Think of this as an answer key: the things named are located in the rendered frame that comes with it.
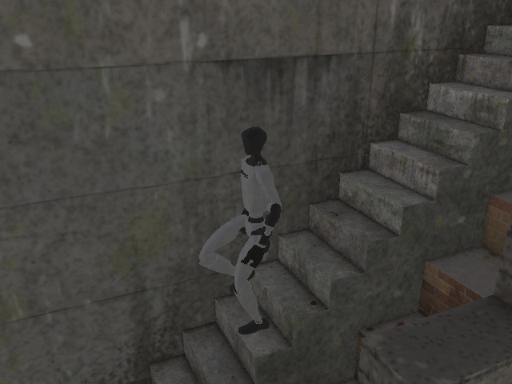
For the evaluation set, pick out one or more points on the left robot forearm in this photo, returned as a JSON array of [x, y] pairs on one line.
[[270, 221]]

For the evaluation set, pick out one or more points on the robot torso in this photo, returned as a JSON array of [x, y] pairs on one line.
[[254, 198]]

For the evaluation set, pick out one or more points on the right robot foot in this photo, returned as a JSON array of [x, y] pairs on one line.
[[232, 287]]

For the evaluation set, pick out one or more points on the left robot hand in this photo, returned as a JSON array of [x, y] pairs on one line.
[[256, 254]]

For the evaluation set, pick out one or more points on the left robot upper arm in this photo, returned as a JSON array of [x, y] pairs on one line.
[[266, 180]]

